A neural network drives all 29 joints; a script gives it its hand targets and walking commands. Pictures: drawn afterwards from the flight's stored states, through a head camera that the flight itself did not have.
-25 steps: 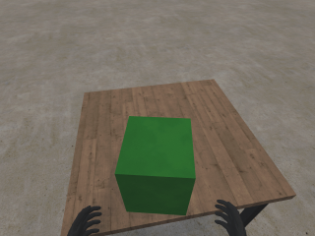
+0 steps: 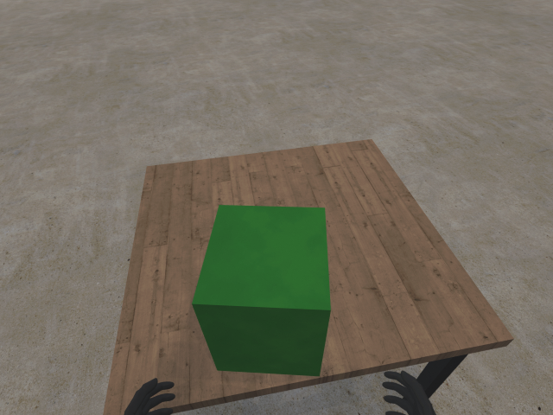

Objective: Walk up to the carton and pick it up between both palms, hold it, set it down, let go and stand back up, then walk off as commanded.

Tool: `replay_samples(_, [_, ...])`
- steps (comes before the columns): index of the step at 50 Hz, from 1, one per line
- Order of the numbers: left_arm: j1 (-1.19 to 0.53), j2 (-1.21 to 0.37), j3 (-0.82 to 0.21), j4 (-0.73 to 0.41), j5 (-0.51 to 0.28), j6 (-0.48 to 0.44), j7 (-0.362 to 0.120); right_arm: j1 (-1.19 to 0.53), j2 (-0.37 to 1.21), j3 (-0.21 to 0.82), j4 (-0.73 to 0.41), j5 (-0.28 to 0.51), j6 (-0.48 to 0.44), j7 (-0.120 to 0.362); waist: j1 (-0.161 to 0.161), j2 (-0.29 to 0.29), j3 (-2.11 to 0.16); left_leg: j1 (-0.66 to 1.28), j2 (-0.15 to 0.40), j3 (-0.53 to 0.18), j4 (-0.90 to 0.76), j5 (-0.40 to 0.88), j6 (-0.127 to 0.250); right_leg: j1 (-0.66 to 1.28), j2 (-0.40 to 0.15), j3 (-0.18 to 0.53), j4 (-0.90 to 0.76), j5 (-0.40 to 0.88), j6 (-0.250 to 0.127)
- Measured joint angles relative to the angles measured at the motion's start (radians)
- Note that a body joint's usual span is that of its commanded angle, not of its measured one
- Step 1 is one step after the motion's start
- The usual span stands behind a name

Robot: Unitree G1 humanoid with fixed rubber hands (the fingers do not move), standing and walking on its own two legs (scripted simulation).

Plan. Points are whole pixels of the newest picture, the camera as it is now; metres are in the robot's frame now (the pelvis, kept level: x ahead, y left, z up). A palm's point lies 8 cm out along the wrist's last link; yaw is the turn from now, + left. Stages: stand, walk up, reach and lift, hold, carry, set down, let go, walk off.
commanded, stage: set down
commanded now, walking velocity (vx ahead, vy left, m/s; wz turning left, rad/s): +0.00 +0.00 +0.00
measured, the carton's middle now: (269, 291) +0.39 +0.05 -0.08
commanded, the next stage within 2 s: let go in 0.50 s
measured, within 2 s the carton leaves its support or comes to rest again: neither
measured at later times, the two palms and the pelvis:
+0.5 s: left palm out of the picture +0.14 +0.23 -0.08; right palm out of the picture +0.16 -0.18 -0.09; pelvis +0.00 +0.00 +0.00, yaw +0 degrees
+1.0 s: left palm out of the picture +0.14 +0.23 -0.08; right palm out of the picture +0.16 -0.20 -0.09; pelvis +0.00 +0.00 +0.00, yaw +0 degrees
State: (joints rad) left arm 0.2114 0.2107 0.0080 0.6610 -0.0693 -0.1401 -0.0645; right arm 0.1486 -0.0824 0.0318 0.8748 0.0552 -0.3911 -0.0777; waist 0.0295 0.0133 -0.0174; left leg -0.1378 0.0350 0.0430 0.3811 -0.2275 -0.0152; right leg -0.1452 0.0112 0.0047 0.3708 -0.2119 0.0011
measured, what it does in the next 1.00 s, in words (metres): stands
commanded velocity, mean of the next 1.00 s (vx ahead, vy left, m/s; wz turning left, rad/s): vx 0.00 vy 0.00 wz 0.00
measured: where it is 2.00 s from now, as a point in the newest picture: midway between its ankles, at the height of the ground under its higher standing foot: outside the picture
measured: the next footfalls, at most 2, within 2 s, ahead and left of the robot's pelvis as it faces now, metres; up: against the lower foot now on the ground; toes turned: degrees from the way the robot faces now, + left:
none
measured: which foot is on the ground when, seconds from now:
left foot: down 0.00-1.00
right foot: down 0.00-1.00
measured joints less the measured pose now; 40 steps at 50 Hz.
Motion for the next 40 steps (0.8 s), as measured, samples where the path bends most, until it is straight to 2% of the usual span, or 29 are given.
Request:
replay_samples(11, [-0.001, 0.001, 0.0, -0.006, 0.001, 0.055, 0.032, -0.001, 0.0, -0.013, -0.026, -0.014, 0.049, 0.021, 0.0, -0.001, 0.0, 0.0, 0.0, 0.0, 0.001, -0.001, 0.0, 0.0, 0.0, 0.0, 0.0, 0.0, 0.0])
replay_samples(40, [-0.003, -0.016, 0.0, -0.059, 0.019, 0.208, 0.049, 0.0, -0.026, -0.045, -0.029, -0.061, 0.14, 0.053, -0.001, -0.002, 0.001, 0.0, 0.0, 0.0, -0.001, -0.001, -0.001, 0.0, 0.0, 0.0, -0.001, 0.0, 0.0])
